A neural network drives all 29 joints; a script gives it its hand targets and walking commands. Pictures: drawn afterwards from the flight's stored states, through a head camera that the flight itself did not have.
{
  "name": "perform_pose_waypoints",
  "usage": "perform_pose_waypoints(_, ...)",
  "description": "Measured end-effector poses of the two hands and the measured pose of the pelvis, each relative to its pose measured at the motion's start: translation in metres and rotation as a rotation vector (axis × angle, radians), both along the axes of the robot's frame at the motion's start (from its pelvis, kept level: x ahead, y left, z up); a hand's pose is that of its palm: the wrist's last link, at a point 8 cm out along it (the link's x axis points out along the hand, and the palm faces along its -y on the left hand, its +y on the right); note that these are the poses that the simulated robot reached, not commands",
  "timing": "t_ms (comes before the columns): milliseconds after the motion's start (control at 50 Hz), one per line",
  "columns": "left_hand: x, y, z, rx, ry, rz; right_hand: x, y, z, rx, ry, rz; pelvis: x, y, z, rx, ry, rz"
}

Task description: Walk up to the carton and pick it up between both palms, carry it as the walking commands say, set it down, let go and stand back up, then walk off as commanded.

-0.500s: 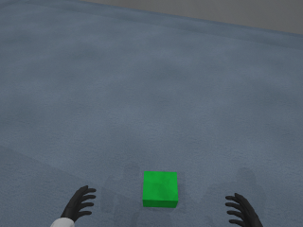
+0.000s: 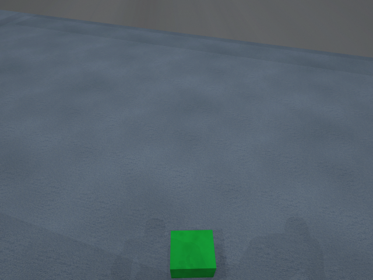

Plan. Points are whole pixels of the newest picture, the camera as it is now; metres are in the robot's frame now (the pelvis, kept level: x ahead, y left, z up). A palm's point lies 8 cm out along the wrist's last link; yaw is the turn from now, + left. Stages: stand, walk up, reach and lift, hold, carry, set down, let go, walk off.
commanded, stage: stand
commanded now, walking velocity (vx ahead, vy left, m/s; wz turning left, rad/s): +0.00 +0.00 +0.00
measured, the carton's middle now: (192, 253) +0.41 -0.01 -0.69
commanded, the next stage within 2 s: walk off in 1.46 s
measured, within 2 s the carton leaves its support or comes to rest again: neither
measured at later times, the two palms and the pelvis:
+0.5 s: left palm out of the picture +0.04 +0.26 -0.13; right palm out of the picture +0.01 -0.26 -0.13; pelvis +0.01 +0.00 +0.00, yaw -1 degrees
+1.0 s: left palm out of the picture -0.03 +0.24 -0.14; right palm out of the picture -0.06 -0.23 -0.13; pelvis -0.01 +0.00 +0.01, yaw -2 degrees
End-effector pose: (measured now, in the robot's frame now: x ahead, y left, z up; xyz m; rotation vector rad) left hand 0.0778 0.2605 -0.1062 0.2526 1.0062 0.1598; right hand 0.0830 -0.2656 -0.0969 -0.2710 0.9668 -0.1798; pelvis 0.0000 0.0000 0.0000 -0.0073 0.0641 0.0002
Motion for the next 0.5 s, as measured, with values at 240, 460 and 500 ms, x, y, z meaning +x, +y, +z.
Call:
perform_pose_waypoints(240,-0.003,0.001,-0.012,0.007,0.096,0.016,-0.019,0.001,-0.015,0.007,0.114,-0.055,0.014,0.001,-0.003,0.004,-0.010,-0.012)
perform_pose_waypoints(460,-0.030,0.000,-0.019,0.011,0.213,0.030,-0.060,0.005,-0.027,0.022,0.253,-0.092,0.011,0.001,0.000,0.006,-0.037,-0.023)
perform_pose_waypoints(500,-0.037,-0.001,-0.020,0.008,0.234,0.033,-0.068,0.006,-0.028,0.027,0.277,-0.098,0.010,0.001,0.000,0.006,-0.042,-0.024)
